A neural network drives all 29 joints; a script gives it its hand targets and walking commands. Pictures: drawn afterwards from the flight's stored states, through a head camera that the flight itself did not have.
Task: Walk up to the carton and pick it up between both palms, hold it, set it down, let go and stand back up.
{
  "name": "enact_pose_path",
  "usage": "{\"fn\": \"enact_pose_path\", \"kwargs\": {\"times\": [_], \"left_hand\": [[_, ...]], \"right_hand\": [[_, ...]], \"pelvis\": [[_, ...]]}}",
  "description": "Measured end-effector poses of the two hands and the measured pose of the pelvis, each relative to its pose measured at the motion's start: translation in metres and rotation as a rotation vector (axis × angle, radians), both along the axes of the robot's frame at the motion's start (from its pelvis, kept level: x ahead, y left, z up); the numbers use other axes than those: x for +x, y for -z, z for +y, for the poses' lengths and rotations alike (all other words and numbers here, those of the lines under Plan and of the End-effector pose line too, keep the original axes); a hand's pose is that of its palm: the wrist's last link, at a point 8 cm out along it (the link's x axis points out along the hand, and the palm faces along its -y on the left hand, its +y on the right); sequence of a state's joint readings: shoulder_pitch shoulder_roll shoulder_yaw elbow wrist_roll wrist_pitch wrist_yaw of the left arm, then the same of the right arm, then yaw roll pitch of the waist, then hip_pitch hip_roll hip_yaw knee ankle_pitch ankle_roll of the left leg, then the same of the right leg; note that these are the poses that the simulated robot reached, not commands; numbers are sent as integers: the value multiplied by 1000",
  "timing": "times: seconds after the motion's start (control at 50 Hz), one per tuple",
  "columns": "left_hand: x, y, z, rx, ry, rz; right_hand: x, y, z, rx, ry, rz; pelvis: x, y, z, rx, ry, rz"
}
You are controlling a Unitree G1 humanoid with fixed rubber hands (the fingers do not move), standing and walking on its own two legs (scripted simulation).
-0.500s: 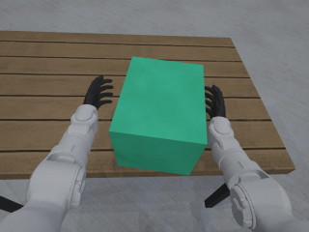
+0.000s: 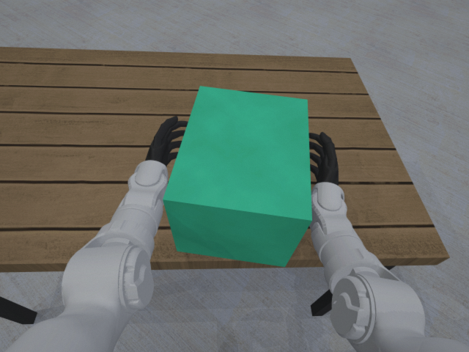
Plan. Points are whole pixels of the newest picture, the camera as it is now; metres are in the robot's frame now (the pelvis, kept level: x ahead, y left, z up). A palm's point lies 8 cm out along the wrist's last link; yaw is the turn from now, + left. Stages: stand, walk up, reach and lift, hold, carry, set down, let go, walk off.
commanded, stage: reach and lift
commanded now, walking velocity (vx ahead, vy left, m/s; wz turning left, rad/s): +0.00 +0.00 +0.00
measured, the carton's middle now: (242, 175) +0.42 -0.06 +0.04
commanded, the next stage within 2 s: none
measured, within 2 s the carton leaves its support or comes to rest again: leaves its support in 1.86 s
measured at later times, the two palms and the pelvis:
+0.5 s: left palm (157, 163) +0.44 +0.10 +0.07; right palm (324, 181) +0.37 -0.19 +0.06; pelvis +0.01 +0.00 +0.00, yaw +0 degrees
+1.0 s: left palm (156, 164) +0.44 +0.10 +0.07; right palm (324, 183) +0.37 -0.19 +0.06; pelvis +0.01 +0.00 +0.00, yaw +0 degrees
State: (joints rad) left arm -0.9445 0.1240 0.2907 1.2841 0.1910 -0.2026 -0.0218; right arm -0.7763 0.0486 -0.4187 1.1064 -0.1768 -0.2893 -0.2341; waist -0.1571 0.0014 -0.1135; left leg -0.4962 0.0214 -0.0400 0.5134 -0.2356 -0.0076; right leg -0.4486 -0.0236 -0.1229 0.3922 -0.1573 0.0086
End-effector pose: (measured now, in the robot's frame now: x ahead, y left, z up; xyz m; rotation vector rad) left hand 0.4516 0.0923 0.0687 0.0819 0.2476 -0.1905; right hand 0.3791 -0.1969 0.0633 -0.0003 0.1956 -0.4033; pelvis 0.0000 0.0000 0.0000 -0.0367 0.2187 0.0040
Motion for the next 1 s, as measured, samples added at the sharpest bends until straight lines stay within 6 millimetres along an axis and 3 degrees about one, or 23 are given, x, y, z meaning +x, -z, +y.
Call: {"fn": "enact_pose_path", "kwargs": {"times": [0.3, 1.0], "left_hand": [[-7, 0, 3, 3, -4, 3], [-11, -1, 4, -2, -8, -7]], "right_hand": [[-5, 0, 3, -35, -20, -4], [-9, 1, 4, -12, -12, -29]], "pelvis": [[11, -4, -2, 4, -2, -40], [10, -5, -2, 5, -2, -46]]}}
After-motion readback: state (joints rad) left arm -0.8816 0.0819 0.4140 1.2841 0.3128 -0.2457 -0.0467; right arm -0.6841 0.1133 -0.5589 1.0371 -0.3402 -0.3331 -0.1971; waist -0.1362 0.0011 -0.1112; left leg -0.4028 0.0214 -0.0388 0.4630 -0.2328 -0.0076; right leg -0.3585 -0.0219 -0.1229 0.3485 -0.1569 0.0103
